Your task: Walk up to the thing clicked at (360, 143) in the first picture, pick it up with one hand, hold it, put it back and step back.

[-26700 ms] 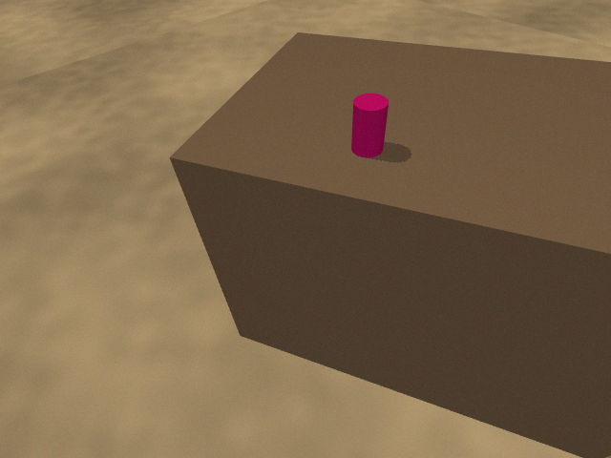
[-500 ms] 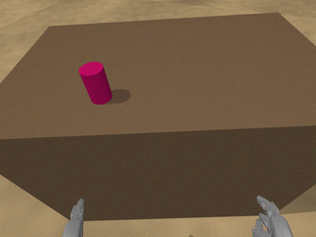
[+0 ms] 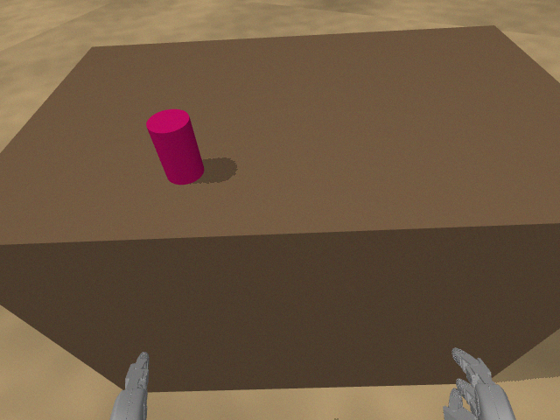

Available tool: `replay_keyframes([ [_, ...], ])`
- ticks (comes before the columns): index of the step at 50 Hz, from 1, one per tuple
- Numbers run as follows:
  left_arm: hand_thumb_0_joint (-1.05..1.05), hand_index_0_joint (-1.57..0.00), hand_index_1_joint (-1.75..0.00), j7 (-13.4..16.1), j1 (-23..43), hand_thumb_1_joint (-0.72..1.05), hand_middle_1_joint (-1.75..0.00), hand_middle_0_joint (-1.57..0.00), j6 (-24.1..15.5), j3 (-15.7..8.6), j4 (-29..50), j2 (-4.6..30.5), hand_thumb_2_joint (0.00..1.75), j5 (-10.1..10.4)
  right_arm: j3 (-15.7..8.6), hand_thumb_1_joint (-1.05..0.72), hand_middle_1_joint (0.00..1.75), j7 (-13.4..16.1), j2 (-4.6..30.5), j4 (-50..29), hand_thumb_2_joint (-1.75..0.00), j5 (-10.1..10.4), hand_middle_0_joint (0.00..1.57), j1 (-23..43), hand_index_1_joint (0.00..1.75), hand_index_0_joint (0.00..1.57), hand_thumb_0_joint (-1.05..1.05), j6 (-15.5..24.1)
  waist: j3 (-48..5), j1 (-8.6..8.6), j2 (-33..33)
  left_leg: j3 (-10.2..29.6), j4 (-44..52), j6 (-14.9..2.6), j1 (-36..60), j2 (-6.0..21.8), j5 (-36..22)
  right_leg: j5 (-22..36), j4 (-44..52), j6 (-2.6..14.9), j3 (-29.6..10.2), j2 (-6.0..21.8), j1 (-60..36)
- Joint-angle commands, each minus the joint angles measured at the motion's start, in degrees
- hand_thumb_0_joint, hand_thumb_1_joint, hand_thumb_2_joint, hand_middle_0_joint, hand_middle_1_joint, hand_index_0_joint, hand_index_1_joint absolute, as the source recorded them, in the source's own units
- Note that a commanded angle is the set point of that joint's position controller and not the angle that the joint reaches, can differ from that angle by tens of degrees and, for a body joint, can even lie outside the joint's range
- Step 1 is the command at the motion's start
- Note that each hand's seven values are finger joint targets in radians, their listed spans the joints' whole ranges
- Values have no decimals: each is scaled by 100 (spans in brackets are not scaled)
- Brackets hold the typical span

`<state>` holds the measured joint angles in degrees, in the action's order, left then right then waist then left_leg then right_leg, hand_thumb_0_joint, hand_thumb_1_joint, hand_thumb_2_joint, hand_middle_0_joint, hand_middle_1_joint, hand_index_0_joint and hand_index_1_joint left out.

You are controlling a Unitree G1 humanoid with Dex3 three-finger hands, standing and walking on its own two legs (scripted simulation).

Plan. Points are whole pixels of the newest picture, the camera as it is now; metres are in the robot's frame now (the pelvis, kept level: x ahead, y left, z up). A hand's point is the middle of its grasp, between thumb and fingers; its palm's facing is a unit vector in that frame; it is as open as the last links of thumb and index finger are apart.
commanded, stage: home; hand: left
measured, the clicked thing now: (177, 148) +0.52 +0.20 +0.14
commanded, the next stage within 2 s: stand in 0.26 s
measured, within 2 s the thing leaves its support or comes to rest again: neither
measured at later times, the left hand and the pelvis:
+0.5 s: hand out of the picture +0.11 +0.24 -0.11, palm faces -0.04 -0.93 -0.37, open 16.8 cm; pelvis -0.01 +0.00 +0.02, yaw +0 degrees
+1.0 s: hand out of the picture +0.06 +0.25 -0.10, palm faces -0.03 -0.94 -0.35, open 7.6 cm; pelvis -0.01 +0.00 +0.05, yaw -1 degrees
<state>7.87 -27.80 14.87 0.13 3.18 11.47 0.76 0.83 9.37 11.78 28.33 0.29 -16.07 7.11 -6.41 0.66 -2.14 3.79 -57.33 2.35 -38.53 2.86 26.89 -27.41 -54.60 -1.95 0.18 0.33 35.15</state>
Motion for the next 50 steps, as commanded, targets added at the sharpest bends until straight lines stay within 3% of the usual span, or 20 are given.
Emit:
replay_keyframes([
  [1, 0, -4, -5, 51, 135, -59, -5, -5, -262, -340, 1133, 600, 3, -54, -279, -90, 30, 84, 680, -964, -90, -2, 20, 409, 30, 20, 0, 329, -497, -1, -15, -379, 952, -199, 579, -210, -870, 852, 979, 186, 329, -189, -163],
  [4, 0, -4, -5, 47, 50, -60, -5, -4, -254, -296, 1123, 556, 3, -67, -297, -90, 30, 95, 703, -965, -90, -6, 20, 378, 30, 20, 0, 321, -678, 26, 18, -365, 919, -203, 647, -202, -1090, 1069, 892, 191, 327, -198, -254],
  [11, 0, -5, -5, 51, 209, -59, -5, -5, -248, -303, 1169, 600, 3, -64, -279, -90, 30, 117, 701, -944, -90, -4, 20, 375, 30, 20, 0, 320, -502, 33, -46, -360, 983, -198, 602, -192, -864, 839, 951, 201, 333, -203, -93],
  [12, 0, -4, -4, -218, 1134, -61, -4, -4, -932, -531, -841, 1501, 0, -573, -528, -90, 30, -225, 1648, 493, -90, -654, 20, 664, 30, 20, 0, -57, 502, -140, 435, 166, 1326, -500, 1063, 94, -1408, 864, 903, 634, -227, 150, -573],
  [13, 0, -4, -4, -357, 871, -61, -4, -4, -1219, -582, -1632, 1533, 0, -655, -585, -90, 30, -413, 1723, 660, -90, -735, 20, 441, 30, 20, 0, -198, 123, -193, 618, 44, 1176, -684, 1126, 56, -1346, 1007, 1003, 749, -458, 314, -820],
  [15, 0, -4, -5, -512, 1067, -60, -5, -4, -1489, -509, -2007, 1627, 3, -611, -584, -90, 30, -597, 1618, 666, -90, -606, 20, 527, 30, 20, 0, -329, 215, -73, 679, 16, 1184, -739, 1065, -115, -1015, 811, 1273, 864, -795, 401, -766],
  [17, 0, -4, -5, -624, 1293, -59, -5, -5, -1646, -440, -2388, 1697, 3, -474, -531, -90, 30, -778, 1543, 770, -90, -379, 20, 529, 30, 20, 0, -324, 79, -74, 405, 4, 1376, -769, 1333, -134, -894, 781, 1293, 804, -769, 406, -957],
  [18, 0, -4, -4, -657, 1217, -61, -4, -4, -1679, -410, -2592, 1659, 2, -407, -564, -90, 30, -834, 1602, 852, -90, -341, 20, 588, 30, 20, 0, -332, 126, -169, 429, -26, 1377, -754, 1459, -126, -889, 768, 1393, 788, -779, 395, -869],
  [19, 0, -12, -12, -666, 1321, -53, -12, -12, -1695, -416, -2810, 1709, 10, -377, -587, -90, 30, -873, 1586, 938, -90, -277, 20, 594, 30, 20, 0, -346, 48, -137, 465, -34, 1396, -708, 1501, -125, -983, 890, 1446, 767, -765, 403, -980],
  [21, 0, -20, -28, -666, 1502, -37, -28, -20, -1725, -420, -3164, 1742, 26, -349, -615, -90, 30, -914, 1593, 1108, -90, -264, 20, 597, 30, 20, 0, -378, 32, -123, 400, 22, 1491, -682, 1604, -90, -1149, 1104, 1429, 722, -732, 406, -1108],
  [25, 0, -20, -30, -646, 1527, -5, -30, -20, -1744, -401, -3857, 1739, 58, -326, -641, -90, 30, -929, 1684, 1421, -90, -319, 20, 691, 30, 20, 0, -428, 247, -184, -50, 415, 2010, -756, 1664, 153, -963, 1055, 1398, 591, -494, 241, -1227],
  [29, 0, -20, -30, -622, 1493, 27, -30, -20, -1770, -398, -4465, 1854, 90, -287, -619, -90, 30, -906, 1775, 1760, -90, -264, 20, 673, 30, 20, 0, -452, 325, -194, 3, 349, 2120, -690, 1854, 161, -1472, 1559, 1621, 611, -584, 303, -1512],
  [35, 0, -20, -30, -621, 1696, 75, -30, -20, -1739, -362, -5143, 2034, 90, -245, -578, -90, 30, -877, 1808, 2228, -90, -212, 20, 638, 30, 20, 0, -550, 648, -85, 249, 176, 2430, -550, 2085, 65, -1048, 1293, 2376, 636, -870, 488, -1561],
  [37, 0, -20, -30, -631, 1722, 90, -30, -20, -1702, -334, -5347, 2007, 90, -221, -556, -90, 30, -870, 1863, 2392, -90, -219, 20, 625, 30, 20, 0, -550, 750, -67, 64, 321, 2786, -552, 2201, 168, -804, 1193, 2459, 573, -755, 409, -1553],
  [42, 0, -20, -30, -641, 1790, 90, -30, -20, -1712, -280, -5783, 1983, 90, -197, -506, -90, 30, -864, 1851, 2700, -90, -182, 20, 724, 30, 20, 0, -556, 770, -88, 281, 260, 3062, -460, 2355, 187, -924, 1389, 2900, 496, -788, 505, -1930],
  [44, 0, -20, -30, -642, 1981, 90, -30, -20, -1728, -277, -5894, 2032, 90, -190, -475, -90, 30, -861, 1788, 2835, -90, -169, 20, 635, 30, 20, 0, -565, 797, 2, 478, 156, 3141, -428, 2509, 152, -1092, 1311, 3131, 494, -908, 601, -1971],
  [50, 0, -20, -30, -637, 2107, 90, -30, -20, -1755, -225, -6197, 1961, 90, -157, -427, -90, 30, -864, 1813, 3084, -90, -149, 20, 732, 30, 20, 0, -528, 650, -44, 388, 140, 3416, -387, 2763, 260, -1875, 2098, 3309, 376, -727, 608, -2487],
])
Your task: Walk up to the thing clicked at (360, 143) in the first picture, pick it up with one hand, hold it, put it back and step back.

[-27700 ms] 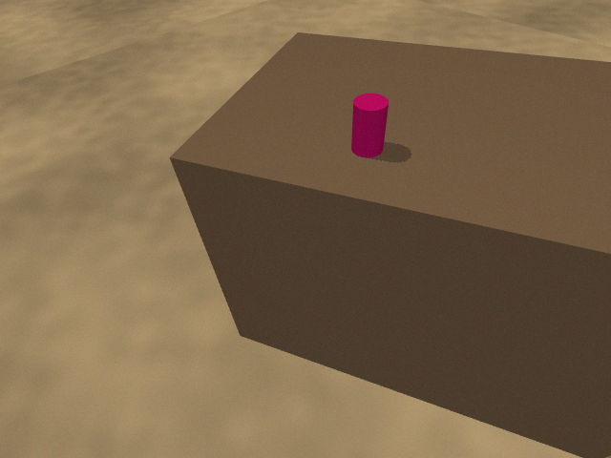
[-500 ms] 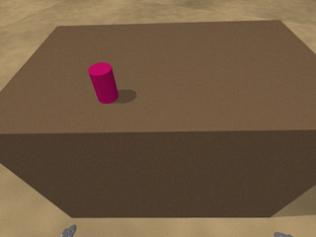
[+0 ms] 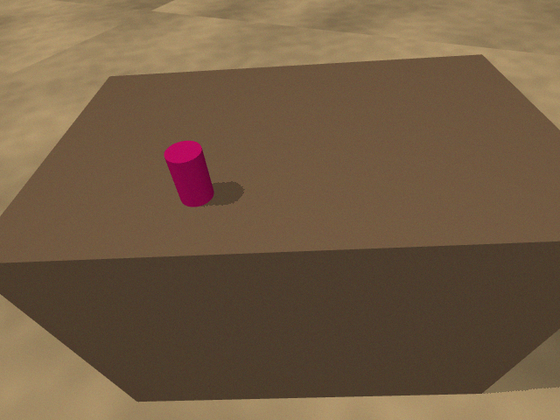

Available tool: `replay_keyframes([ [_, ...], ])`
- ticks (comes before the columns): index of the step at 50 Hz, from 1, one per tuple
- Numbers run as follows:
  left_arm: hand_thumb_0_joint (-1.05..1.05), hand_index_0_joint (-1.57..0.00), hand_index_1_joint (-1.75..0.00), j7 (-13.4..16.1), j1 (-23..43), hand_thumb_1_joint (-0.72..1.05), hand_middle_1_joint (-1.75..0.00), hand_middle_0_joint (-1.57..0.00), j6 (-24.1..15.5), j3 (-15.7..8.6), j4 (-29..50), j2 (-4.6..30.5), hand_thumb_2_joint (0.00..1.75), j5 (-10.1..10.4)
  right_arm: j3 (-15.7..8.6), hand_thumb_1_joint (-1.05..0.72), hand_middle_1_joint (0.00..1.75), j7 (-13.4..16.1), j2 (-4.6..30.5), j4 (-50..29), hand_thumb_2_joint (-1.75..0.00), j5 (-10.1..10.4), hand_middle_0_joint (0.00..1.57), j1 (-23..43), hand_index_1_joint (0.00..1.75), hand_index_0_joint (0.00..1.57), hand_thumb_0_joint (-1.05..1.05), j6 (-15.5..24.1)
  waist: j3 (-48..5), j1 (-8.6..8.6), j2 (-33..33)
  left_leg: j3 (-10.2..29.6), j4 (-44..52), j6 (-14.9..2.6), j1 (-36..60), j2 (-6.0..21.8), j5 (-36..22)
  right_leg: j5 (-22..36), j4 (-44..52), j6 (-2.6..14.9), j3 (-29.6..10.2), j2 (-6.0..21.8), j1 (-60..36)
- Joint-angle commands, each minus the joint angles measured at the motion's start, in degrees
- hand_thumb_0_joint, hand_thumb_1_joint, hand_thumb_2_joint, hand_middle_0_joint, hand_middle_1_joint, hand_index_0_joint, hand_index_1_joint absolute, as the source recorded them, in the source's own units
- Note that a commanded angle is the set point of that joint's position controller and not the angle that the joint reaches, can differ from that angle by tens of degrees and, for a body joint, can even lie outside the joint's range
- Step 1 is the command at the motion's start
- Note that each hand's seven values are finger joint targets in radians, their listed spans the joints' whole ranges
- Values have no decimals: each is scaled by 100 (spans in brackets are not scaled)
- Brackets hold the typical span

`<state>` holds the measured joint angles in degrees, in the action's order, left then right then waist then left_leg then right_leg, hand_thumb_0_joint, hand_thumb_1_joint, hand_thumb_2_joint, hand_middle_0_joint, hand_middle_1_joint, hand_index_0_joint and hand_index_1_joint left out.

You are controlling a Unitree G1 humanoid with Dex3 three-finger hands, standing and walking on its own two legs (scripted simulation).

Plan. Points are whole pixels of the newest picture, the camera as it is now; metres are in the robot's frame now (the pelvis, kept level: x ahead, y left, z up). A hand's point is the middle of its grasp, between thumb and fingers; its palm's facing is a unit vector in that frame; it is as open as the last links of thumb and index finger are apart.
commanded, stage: stand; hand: left
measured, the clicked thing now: (190, 174) +0.52 +0.21 +0.08
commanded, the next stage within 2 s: step back in 1.88 s
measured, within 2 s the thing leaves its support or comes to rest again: neither
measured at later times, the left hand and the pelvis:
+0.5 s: hand out of the picture +0.05 +0.26 -0.15, palm faces -0.02 -0.94 -0.35, open 7.4 cm; pelvis +0.00 +0.01 +0.01, yaw +0 degrees
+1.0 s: hand out of the picture +0.09 +0.26 -0.15, palm faces -0.02 -0.94 -0.34, open 7.3 cm; pelvis +0.01 +0.01 +0.01, yaw +0 degrees
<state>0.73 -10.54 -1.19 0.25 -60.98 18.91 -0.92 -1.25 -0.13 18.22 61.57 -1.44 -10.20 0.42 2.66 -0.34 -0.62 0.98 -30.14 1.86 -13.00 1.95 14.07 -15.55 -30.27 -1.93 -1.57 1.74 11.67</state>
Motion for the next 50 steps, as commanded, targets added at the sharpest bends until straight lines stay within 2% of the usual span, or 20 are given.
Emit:
replay_keyframes([
  [1, 0, -20, -30, 76, 396, 90, -30, -20, -144, -238, 187, 1225, 90, 21, -214, -90, 30, 87, 1169, -206, -90, 31, 20, 173, 30, 20, 0, 144, -268, 39, 214, 429, 779, -332, 238, 361, -589, 888, 913, 361, -527, 454, -180],
  [3, 0, -20, -30, 67, 421, 90, -30, -20, -127, -235, 92, 1206, 90, 28, -198, -90, 30, 85, 1189, -143, -90, 35, 20, 234, 30, 20, 0, 155, -228, 10, 120, 451, 938, -314, 260, 389, -578, 794, 956, 339, -480, 437, -246],
  [5, 0, -20, -30, 60, 480, 90, -30, -20, -102, -240, 14, 1217, 90, 20, -194, -90, 30, 82, 1197, -85, -90, 26, 20, 306, 30, 20, 0, 144, -106, -6, 43, 463, 1104, -290, 183, 382, -210, 448, 1038, 315, -428, 406, -242],
  [7, 0, -20, -30, 48, 517, 90, -30, -20, -79, -239, -43, 1212, 90, 6, -195, -90, 30, 85, 1232, -39, -90, 26, 20, 313, 30, 20, 0, 135, 3, 0, -39, 491, 1266, -286, 78, 396, 61, 362, 1095, 301, -414, 396, -248],
  [12, 0, -20, -30, 27, 557, 90, -30, -20, -79, -241, -141, 1226, 90, -7, -201, -90, 30, 69, 1288, 24, -90, 35, 20, 392, 30, 20, 0, 134, -21, 8, -100, 518, 1397, -281, 116, 418, 159, 374, 1178, 250, -388, 417, -295],
  [16, 0, -20, -30, 7, 569, 90, -30, -20, -51, -235, -180, 1225, 90, -11, -219, -90, 30, 68, 1351, 61, -90, 25, 20, 464, 30, 20, 0, 112, 78, -10, -168, 572, 1541, -260, 35, 428, 662, -23, 1197, 238, -355, 360, -158],
  [18, 0, -20, -30, 10, 582, 90, -30, -20, -60, -247, -193, 1253, 90, -21, -230, -90, 30, 63, 1357, 56, -90, 31, 20, 477, 30, 20, 0, 100, -38, 13, -83, 581, 1499, -293, 42, 449, 638, 66, 1232, 248, -372, 389, -237],
  [22, 0, -20, -30, 18, 588, 90, -30, -20, -89, -240, -231, 1269, 90, -19, -213, -90, 30, 46, 1314, 62, -90, 53, 20, 492, 30, 20, 0, 95, -144, 47, 101, 478, 1319, -304, 277, 428, 113, 295, 1325, 252, -437, 469, -210],
  [24, 0, -20, -30, 15, 634, 90, -30, -20, -87, -242, -226, 1287, 90, 1, -203, -90, 30, 38, 1319, 97, -90, 53, 20, 415, 30, 20, 0, 95, -99, 88, 113, 460, 1323, -284, 271, 403, 128, 167, 1368, 245, -444, 456, -176],
  [27, 0, -20, -30, 24, 609, 90, -30, -20, -114, -236, -231, 1259, 90, 2, -207, -90, 30, 41, 1350, 94, -90, 62, 20, 506, 30, 20, 0, 107, -347, 64, 137, 422, 1168, -323, 493, 464, -543, 951, 1307, 255, -441, 541, -371],
  [30, 0, -20, -30, 30, 608, 90, -30, -20, -118, -244, -265, 1284, 90, 10, -179, -90, 30, 48, 1330, 112, -90, 80, 20, 480, 30, 20, 0, 115, -414, 78, 179, 392, 1121, -302, 606, 464, -916, 1235, 1266, 239, -400, 541, -440],
  [32, 0, -20, -30, 30, 623, 90, -30, -20, -104, -241, -268, 1266, 90, 15, -181, -90, 30, 53, 1347, 136, -90, 78, 20, 499, 30, 20, 0, 93, -342, 90, 169, 383, 1156, -305, 591, 468, -736, 1088, 1324, 223, -389, 528, -401],
  [35, 0, -20, -30, 33, 605, 90, -30, -20, -88, -242, -282, 1266, 90, 29, -159, -90, 30, 53, 1337, 157, -90, 84, 20, 540, 30, 20, 0, 95, -343, 55, 87, 388, 1213, -282, 586, 480, -948, 1243, 1304, 227, -365, 527, -506],
  [40, 0, -20, -30, 23, 598, 90, -30, -20, -55, -257, -286, 1265, 90, 9, -162, -90, 30, 63, 1344, 152, -90, 72, 20, 564, 30, 20, 0, 86, -199, 54, 36, 398, 1349, -261, 527, 476, -574, 812, 1355, 227, -331, 483, -379],
  [44, 0, -20, -30, 13, 578, 90, -30, -20, -65, -268, -273, 1244, 90, 10, -177, -90, 30, 64, 1389, 145, -90, 80, 20, 582, 30, 20, 0, 109, -283, 49, -22, 371, 1293, -279, 606, 494, -815, 1115, 1355, 234, -355, 528, -494],
  [45, 0, -20, -30, 20, 609, 90, -30, -20, -72, -276, -263, 1273, 90, 5, -173, -90, 30, 63, 1351, 134, -90, 79, 20, 591, 30, 20, 0, 117, -388, 48, 55, 375, 1255, -276, 658, 517, -1155, 1286, 1300, 231, -327, 522, -569],
  [50, 0, -20, -30, 7, 626, 90, -30, -20, -53, -274, -228, 1217, 90, 29, -165, -90, 30, 69, 1388, 119, -90, 75, 20, 627, 30, 20, 0, 130, -394, 36, -57, 334, 1269, -278, 681, 518, -1135, 1374, 1312, 228, -328, 531, -598],
])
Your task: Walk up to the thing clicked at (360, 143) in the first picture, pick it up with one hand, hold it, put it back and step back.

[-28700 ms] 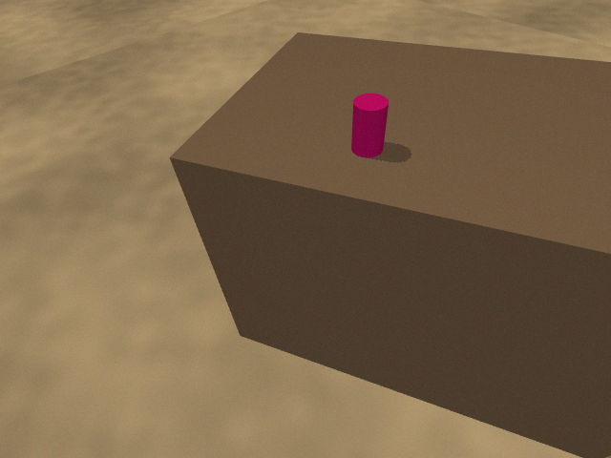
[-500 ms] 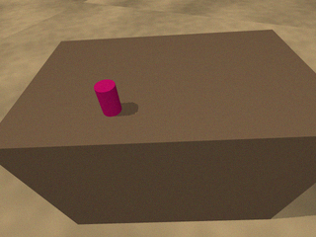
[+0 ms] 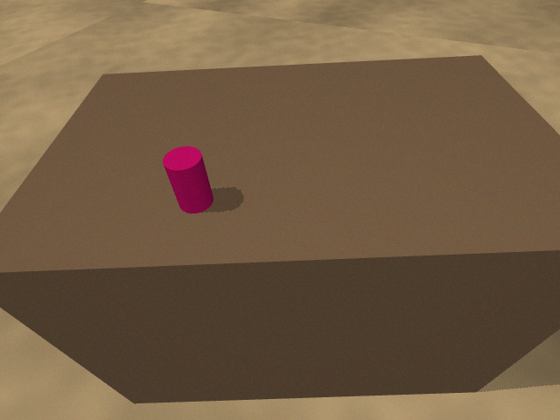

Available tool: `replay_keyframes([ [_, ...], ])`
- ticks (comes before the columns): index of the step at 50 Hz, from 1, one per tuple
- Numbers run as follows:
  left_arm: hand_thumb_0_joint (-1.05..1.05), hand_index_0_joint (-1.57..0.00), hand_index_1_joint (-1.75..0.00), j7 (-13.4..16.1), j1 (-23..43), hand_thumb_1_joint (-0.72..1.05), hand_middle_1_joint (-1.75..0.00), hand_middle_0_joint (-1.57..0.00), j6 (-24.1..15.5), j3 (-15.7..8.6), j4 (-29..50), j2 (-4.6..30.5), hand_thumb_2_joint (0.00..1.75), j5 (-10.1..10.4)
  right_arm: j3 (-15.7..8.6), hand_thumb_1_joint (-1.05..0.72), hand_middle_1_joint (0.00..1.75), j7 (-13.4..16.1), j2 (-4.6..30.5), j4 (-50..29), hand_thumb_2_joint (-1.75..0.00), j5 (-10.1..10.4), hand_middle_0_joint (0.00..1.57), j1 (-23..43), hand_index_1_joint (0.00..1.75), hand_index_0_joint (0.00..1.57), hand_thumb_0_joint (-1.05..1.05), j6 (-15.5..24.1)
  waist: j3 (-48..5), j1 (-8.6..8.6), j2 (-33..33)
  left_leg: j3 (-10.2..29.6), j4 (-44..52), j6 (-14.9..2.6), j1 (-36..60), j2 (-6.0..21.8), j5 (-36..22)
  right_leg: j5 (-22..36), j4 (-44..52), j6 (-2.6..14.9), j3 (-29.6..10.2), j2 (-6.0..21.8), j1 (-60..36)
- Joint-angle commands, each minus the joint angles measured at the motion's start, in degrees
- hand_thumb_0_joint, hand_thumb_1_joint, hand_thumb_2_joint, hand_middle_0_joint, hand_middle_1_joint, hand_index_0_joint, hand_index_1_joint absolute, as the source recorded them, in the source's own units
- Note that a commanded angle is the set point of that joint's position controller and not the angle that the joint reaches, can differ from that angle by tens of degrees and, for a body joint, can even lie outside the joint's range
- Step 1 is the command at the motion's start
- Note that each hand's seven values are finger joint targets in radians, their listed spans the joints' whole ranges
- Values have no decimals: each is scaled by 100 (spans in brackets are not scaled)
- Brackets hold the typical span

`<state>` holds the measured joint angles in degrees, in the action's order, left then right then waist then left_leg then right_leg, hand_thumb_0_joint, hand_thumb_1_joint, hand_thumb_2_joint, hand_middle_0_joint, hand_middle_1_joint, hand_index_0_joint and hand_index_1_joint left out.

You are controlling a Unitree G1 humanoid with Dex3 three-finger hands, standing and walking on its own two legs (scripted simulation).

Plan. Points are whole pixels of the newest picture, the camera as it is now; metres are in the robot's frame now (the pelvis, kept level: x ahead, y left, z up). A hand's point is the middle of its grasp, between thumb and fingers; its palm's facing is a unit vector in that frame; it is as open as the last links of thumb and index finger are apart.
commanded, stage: stand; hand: left
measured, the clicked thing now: (189, 180) +0.51 +0.20 +0.07
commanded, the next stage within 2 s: step back in 0.88 s
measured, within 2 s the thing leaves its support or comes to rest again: neither
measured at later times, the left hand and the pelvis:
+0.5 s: hand out of the picture +0.07 +0.25 -0.16, palm faces -0.01 -0.94 -0.34, open 7.4 cm; pelvis +0.00 +0.00 +0.00, yaw +0 degrees
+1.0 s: hand out of the picture +0.07 +0.26 -0.16, palm faces +0.00 -0.93 -0.37, open 7.3 cm; pelvis -0.02 -0.01 -0.01, yaw +0 degrees
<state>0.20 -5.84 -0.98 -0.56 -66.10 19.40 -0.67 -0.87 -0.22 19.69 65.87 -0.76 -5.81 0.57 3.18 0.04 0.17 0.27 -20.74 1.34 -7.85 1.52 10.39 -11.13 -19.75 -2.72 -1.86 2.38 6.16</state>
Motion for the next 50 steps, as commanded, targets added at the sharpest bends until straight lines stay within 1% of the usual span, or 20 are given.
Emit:
replay_keyframes([
  [1, 0, -20, -30, 65, 178, 90, -30, -20, -79, -200, 297, 1201, 90, -4, -209, -90, 30, 78, 1215, -318, -90, 9, 20, 191, 30, 20, 0, 116, -499, 2, -49, 423, 334, -218, 187, 573, -935, 946, 234, 308, -282, 461, -80],
  [4, 0, -20, -30, 62, 193, 90, -30, -20, -69, -202, 303, 1190, 90, -1, -204, -90, 30, 81, 1238, -337, -90, 9, 20, 190, 30, 20, 0, 112, -437, 10, -82, 395, 354, -221, 152, 557, -781, 872, 288, 299, -285, 459, -54],
  [6, 0, -20, -30, 57, 172, 90, -30, -20, -57, -194, 285, 1185, 90, 0, -205, -90, 30, 77, 1217, -330, -90, 13, 20, 190, 30, 20, 0, 105, -321, 20, -7, 432, 428, -202, 135, 548, -505, 564, 311, 291, -271, 426, 95],
  [8, 0, -20, -30, 60, 209, 90, -30, -20, -68, -196, 311, 1204, 90, -3, -206, -90, 30, 74, 1233, -332, -90, 15, 20, 187, 30, 20, 0, 103, -369, 25, 7, 431, 355, -200, 190, 568, -751, 756, 314, 297, -292, 450, 59],
  [11, 0, -20, -30, 53, 151, 90, -30, -20, -65, -194, 325, 1194, 90, -2, -204, -90, 30, 71, 1226, -331, -90, 19, 20, 158, 30, 20, 0, 104, -424, 22, -52, 384, 361, -210, 203, 556, -673, 825, 311, 307, -315, 474, 17],
  [15, 0, -20, -30, 56, 183, 90, -30, -20, -65, -202, 344, 1232, 90, 7, -203, -90, 30, 69, 1230, -322, -90, 12, 20, 164, 30, 20, 0, 103, -380, 27, -27, 398, 409, -203, 173, 543, -518, 696, 341, 311, -317, 465, 49],
  [17, 0, -20, -30, 61, 180, 90, -30, -20, -70, -207, 360, 1262, 90, -9, -216, -90, 30, 68, 1229, -347, -90, 20, 20, 202, 30, 20, 0, 99, -456, 30, 48, 405, 356, -213, 284, 575, -731, 807, 330, 319, -310, 465, 69],
  [20, 0, -20, -30, 62, 179, 90, -30, -20, -68, -208, 362, 1252, 90, 4, -208, -90, 30, 69, 1237, -328, -90, 22, 20, 152, 30, 20, 0, 99, -454, 27, -15, 380, 358, -220, 209, 564, -755, 899, 301, 323, -319, 490, -66],
  [24, 0, -20, -30, 50, 140, 90, -30, -20, -56, -204, 371, 1249, 90, 15, -207, -90, 30, 65, 1219, -338, -90, 18, 20, 148, 30, 20, 0, 93, -346, 24, 6, 383, 432, -202, 134, 536, -527, 679, 347, 329, -314, 456, 43],
  [27, 0, -20, -30, 52, 115, 90, -30, -20, -54, -210, 375, 1244, 90, -3, -214, -90, 30, 66, 1235, -348, -90, 20, 20, 169, 30, 20, 0, 101, -355, 17, -54, 381, 414, -226, 160, 550, -466, 732, 338, 337, -331, 474, 56],
  [33, 0, -20, -30, 47, 137, 90, -30, -20, -64, -223, 394, 1277, 90, 9, -219, -90, 30, 47, 1235, -359, -90, 16, 20, 120, 30, 20, 0, 87, -244, 43, 37, 405, 442, -209, 102, 528, -239, 362, 400, 339, -331, 437, 156],
  [35, 0, -20, -30, 43, 105, 90, -30, -20, -69, -206, 404, 1248, 90, 3, -216, -90, 30, 42, 1239, -364, -90, 17, 20, 138, 30, 20, 0, 83, -287, 31, -11, 421, 420, -203, 119, 534, -337, 422, 393, 330, -322, 441, 145],
  [36, 0, -20, -30, 44, 121, 90, -30, -20, -63, -229, 420, 1269, 90, -1, -223, -90, 30, 54, 1237, -375, -90, 17, 20, 109, 30, 20, 0, 81, -335, 41, -36, 379, 414, -225, 68, 521, -231, 522, 420, 349, -364, 479, 65],
  [38, 0, -20, -30, 37, 107, 90, -30, -20, -66, -224, 425, 1265, 90, 4, -210, -90, 30, 52, 1248, -392, -90, 19, 20, 138, 30, 20, 0, 93, -392, 22, -78, 380, 400, -224, 100, 540, -392, 707, 353, 357, -354, 494, 2],
  [41, 0, -20, -30, 42, 95, 90, -30, -20, -54, -228, 416, 1266, 90, 5, -216, -90, 30, 61, 1249, -403, -90, 29, 20, 157, 30, 20, 0, 100, -423, 8, -27, 410, 415, -223, 150, 555, -466, 687, 323, 350, -330, 474, 13],
  [43, 0, -20, -30, 37, 87, 90, -30, -20, -60, -205, 421, 1248, 90, 11, -194, -90, 30, 51, 1223, -400, -90, 32, 20, 149, 30, 20, 0, 108, -409, 3, -11, 419, 397, -208, 192, 566, -680, 726, 321, 339, -297, 455, 60],
  [44, 0, -20, -30, 64, 125, 90, -30, -20, 14, -412, 618, 1632, 90, 110, -321, -90, 30, 45, 1547, -483, -90, 74, 20, 275, 30, 20, 0, -8, 178, 20, -8, 553, -110, -363, -168, 485, -1643, 1732, -268, 369, -335, 315, 549],
  [45, 0, -20, -30, 92, 55, 90, -30, -20, 46, -415, 696, 1561, 90, 129, -340, -90, 30, 54, 1487, -564, -90, 112, 20, 183, 30, 20, 0, -52, 21, 40, -62, 508, -262, -425, -131, 530, -1972, 1873, -454, 418, -217, 273, 532],
  [48, 0, -20, -30, 110, -60, 90, -30, -20, 94, -402, 922, 1409, 90, 120, -425, -90, 30, 60, 1566, -707, -90, 139, 20, 80, 30, 20, 0, -110, -570, 87, -242, 572, -435, -704, -38, 716, -2429, 1748, -1056, 501, -86, 89, 378],
  [50, 0, -20, -30, 101, -149, 90, -30, -20, 150, -400, 1024, 1358, 90, 93, -496, -90, 30, 53, 1628, -870, -90, 127, 20, 219, 30, 20, 0, -172, -698, 56, -463, 680, -475, -845, -261, 797, -1822, 1211, -1343, 540, -45, 3, 434],
])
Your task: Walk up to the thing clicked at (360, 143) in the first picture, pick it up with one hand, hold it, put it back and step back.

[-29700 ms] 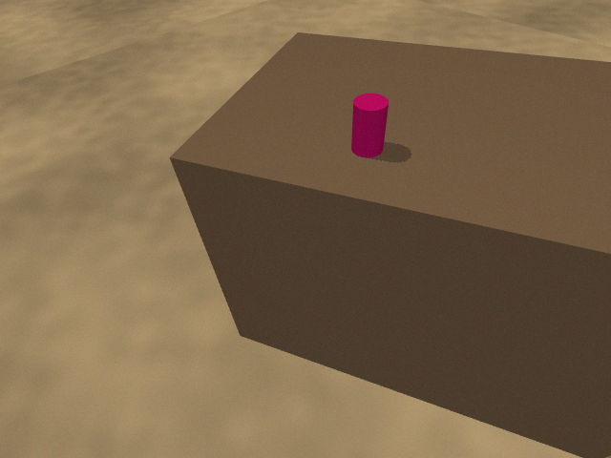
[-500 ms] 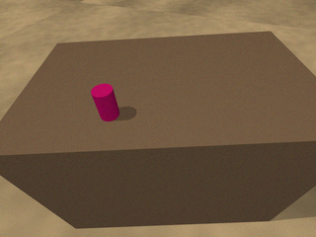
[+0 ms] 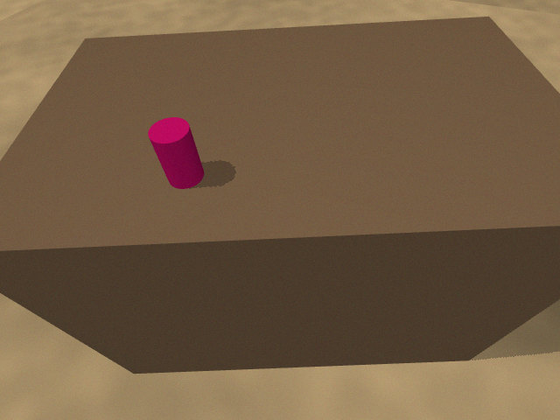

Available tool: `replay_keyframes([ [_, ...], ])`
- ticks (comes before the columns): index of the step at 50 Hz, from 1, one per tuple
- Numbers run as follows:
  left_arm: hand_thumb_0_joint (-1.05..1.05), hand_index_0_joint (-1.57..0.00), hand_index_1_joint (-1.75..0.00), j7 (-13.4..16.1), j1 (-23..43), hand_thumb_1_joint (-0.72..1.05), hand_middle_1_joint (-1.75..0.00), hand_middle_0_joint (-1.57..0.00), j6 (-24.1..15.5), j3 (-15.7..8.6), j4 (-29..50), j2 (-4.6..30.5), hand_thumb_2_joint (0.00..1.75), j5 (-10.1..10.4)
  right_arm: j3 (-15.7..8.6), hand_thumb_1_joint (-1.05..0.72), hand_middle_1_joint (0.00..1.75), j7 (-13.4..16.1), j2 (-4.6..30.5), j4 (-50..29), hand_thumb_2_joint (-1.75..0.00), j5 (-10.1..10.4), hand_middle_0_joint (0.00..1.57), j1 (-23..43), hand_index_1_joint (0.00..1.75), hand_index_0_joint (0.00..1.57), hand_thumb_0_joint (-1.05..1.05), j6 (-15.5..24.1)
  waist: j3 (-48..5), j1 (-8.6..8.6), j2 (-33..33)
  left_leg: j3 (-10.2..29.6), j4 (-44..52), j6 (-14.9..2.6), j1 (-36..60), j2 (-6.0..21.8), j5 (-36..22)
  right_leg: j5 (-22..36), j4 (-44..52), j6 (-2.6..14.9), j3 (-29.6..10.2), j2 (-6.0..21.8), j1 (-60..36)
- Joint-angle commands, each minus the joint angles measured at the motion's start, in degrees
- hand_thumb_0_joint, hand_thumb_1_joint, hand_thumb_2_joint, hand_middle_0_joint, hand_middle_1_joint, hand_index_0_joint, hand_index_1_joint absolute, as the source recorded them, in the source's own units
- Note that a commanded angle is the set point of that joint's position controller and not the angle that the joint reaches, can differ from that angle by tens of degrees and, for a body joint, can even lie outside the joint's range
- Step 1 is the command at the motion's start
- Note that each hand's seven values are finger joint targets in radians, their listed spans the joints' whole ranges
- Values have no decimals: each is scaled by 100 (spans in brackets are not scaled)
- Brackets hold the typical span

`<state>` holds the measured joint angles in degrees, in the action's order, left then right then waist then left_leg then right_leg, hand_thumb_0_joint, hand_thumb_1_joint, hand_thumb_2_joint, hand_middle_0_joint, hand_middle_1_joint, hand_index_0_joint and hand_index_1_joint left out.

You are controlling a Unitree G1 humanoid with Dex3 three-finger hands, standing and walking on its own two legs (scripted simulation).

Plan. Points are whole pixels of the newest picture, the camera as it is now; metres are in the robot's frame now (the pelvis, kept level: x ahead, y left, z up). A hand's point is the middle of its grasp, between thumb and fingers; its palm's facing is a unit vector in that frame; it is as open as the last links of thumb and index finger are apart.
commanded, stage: step back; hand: left
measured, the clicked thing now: (178, 154) +0.52 +0.21 +0.08
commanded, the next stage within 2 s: none
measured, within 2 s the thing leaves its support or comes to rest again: neither
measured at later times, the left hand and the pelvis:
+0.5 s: hand out of the picture +0.03 +0.29 -0.17, palm faces -0.02 -0.94 -0.35, open 7.3 cm; pelvis -0.10 +0.03 -0.01, yaw +1 degrees
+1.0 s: hand out of the picture -0.07 +0.27 -0.13, palm faces -0.05 -0.91 -0.41, open 7.4 cm; pelvis -0.21 +0.02 -0.01, yaw -4 degrees
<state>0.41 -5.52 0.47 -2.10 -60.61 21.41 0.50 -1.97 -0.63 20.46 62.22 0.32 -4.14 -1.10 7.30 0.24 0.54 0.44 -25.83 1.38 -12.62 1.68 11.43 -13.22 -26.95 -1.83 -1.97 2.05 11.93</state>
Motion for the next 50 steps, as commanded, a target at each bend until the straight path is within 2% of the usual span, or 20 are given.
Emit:
replay_keyframes([
  [1, 0, -20, -30, 74, -230, 90, -30, -20, 26, -253, 527, 1177, 90, -46, -395, -90, 30, 91, 1562, -590, -90, 22, 20, 111, 30, 20, 0, -32, -1196, 4, -525, 645, -109, -895, 174, 780, -1793, 1308, -762, 496, -101, 49, -118],
  [4, 0, -20, -30, 63, -324, 90, -30, -20, 50, -311, 690, 1332, 90, -89, -421, -90, 30, 79, 1474, -817, -90, 17, 20, 203, 30, 20, 0, -116, -1295, -56, -249, 447, -870, -788, -167, 374, -831, 1310, -502, 824, -584, 423, 83],
  [6, 0, -20, -30, 66, -163, 90, -30, -20, 28, -441, 824, 1758, 90, -129, -359, -90, 30, 47, 1146, -912, -90, -5, 20, 158, 30, 20, 0, -178, -1104, -121, 843, -102, -2352, -338, -417, -562, 768, 1844, 575, 1424, -1685, 1438, 390],
  [7, 0, -20, -30, 84, -8, 90, -30, -20, 0, -482, 986, 1922, 90, -208, -366, -90, 30, 46, 1122, -979, -90, -54, 20, 65, 30, 20, 0, -234, -1006, -164, 1203, 150, -3301, -307, -680, -751, 2147, 1958, 784, 1797, -2222, 1902, 561],
  [8, 0, -20, -30, 93, 144, 90, -30, -20, -22, -520, 1132, 2010, 90, -284, -381, -90, 30, 39, 1162, -975, -90, -81, 20, -204, 30, 20, 0, -259, -996, -77, 1269, 437, -3683, -320, -694, -595, 2285, 1963, 656, 1940, -2272, 2004, 746],
  [11, 0, -20, -30, 125, 679, 90, -30, -20, 20, -462, 1351, 1633, 90, -307, -434, -90, 30, 3, 1223, -905, -90, 48, 20, -579, 30, 20, 0, -203, -948, 114, 1092, 415, -3671, -347, -486, -551, 1987, 1854, 246, 1565, -1179, 1298, 919],
  [16, 0, -20, -30, 152, 372, 90, -30, -20, 172, -452, 1541, 1511, 90, -198, -394, -90, 30, 93, 1134, -1020, -90, -134, 20, -949, 30, 20, 0, -45, -1202, 125, 1054, 89, -27, -333, -414, -219, 663, 2254, -802, 992, -1081, 995, -458],
  [17, 0, -20, -30, 129, 285, 90, -30, -20, 232, -406, 1562, 1367, 90, -112, -448, -90, 30, 129, 1213, -988, -90, -226, 20, -1001, 30, 20, 0, 3, -1197, 137, 547, 387, 548, -239, 187, 26, -544, 1835, -1371, 766, -853, 690, 66],
  [19, 0, -20, -30, 186, -32, 90, -30, -20, 273, -285, 1559, 832, 90, -61, -612, -90, 30, 158, 1946, -1154, -90, -367, 20, -659, 30, 20, 0, 23, -914, -142, -1190, 1941, 133, -338, 1304, 1223, -3859, -1994, -2647, 378, -518, -941, 2282],
  [20, 0, -20, -30, 266, 17, 90, -30, -20, 266, -338, 1611, 996, 90, -139, -656, -90, 30, 159, 2195, -1267, -90, -276, 20, -694, 30, 20, 0, 7, -992, 137, -1296, 2151, 104, -835, 835, 1755, -4088, -2345, -3067, 284, -906, -902, 2049],
  [21, 0, -20, -30, 304, 312, 90, -30, -20, 257, -382, 1574, 1131, 90, -191, -694, -90, 30, 176, 2208, -1308, -90, -240, 20, -593, 30, 20, 0, 12, -848, 291, -1428, 2596, 567, -1121, 149, 1930, -3018, -2275, -3657, 246, -1117, -906, 1746],
  [24, 0, -20, -30, 199, -121, 90, -30, -20, 250, -406, 1443, 1119, 90, -66, -492, -90, 30, 269, 1459, -1461, -90, -281, 20, 79, 30, 20, 0, 50, -591, -254, -958, 951, 74, -623, 657, 848, -3244, -1127, -3985, 324, -1161, -907, 2109],
  [29, 0, -20, -30, 139, -70, 90, -30, -20, 147, -444, 1597, 1028, 90, -181, -515, -90, 30, 313, 1267, -1456, -90, -156, 20, -572, 30, 20, 0, 59, -826, 108, -739, 1030, -137, -873, 1547, 924, -3062, -1168, -3043, 79, -733, -790, 1939],
  [32, 0, -20, -30, 126, -123, 90, -30, -20, 118, -430, 1697, 1005, 90, -198, -575, -90, 30, 308, 1442, -1506, -90, -139, 20, -718, 30, 20, 0, 48, -1079, 207, -753, 1213, -321, -1378, 1863, 1326, -2895, -1366, -2130, 96, -546, -511, 1664],
  [37, 0, -20, -30, 86, -749, 90, -30, -20, 24, -481, 1432, 894, 90, -254, -529, -90, 30, 233, 1486, -1657, -90, -62, 20, -283, 30, 20, 0, -56, -1182, -121, -677, 816, -935, -1003, 818, 975, -2145, 224, 364, 379, -13, -432, 113],
  [39, 0, -20, -30, 98, -712, 90, -30, -20, -25, -615, 1473, 1391, 90, -316, -404, -90, 30, 208, 1172, -1781, -90, 40, 20, -195, 30, 20, 0, -46, -1227, -118, 514, 509, -1636, -525, -525, 275, -430, 1912, 267, 828, -1503, 556, -616],
  [40, 0, -20, -30, 68, -330, 90, -30, -20, 13, -661, 1601, 1765, 90, -241, -380, -90, 30, 244, 1049, -1773, -90, 23, 20, -113, 30, 20, 0, -79, -785, -191, 1485, 92, -2591, -239, -866, -623, 1511, 2098, 642, 1758, -2581, 1529, 139],
  [41, 0, -20, -30, 74, -193, 90, -30, -20, -11, -673, 1767, 1820, 90, -293, -454, -90, 30, 296, 1194, -1683, -90, -31, 20, -175, 30, 20, 0, -130, -469, -281, 1506, 561, -3786, -154, -732, -604, 2677, 2103, 841, 2155, -3146, 2002, 865],
  [45, 0, -20, -30, 107, 155, 90, -30, -20, 22, -579, 1951, 1192, 90, -215, -369, -90, 30, 264, 1199, -1412, -90, 9, 20, -719, 30, 20, 0, -95, -538, 36, 589, 900, -4228, -146, -1062, -905, 1876, 2424, 390, 1333, -1276, 878, 385],
  [50, 0, -20, -30, 108, -301, 90, -30, -20, 115, -565, 2057, 1111, 90, -299, -297, -90, 30, 320, 1154, -1530, -90, -26, 20, -768, 30, 20, 0, -18, -1064, -267, 805, 491, -2853, 77, -1435, -674, 1875, 2431, 79, 1438, -1171, 883, -1028],
])
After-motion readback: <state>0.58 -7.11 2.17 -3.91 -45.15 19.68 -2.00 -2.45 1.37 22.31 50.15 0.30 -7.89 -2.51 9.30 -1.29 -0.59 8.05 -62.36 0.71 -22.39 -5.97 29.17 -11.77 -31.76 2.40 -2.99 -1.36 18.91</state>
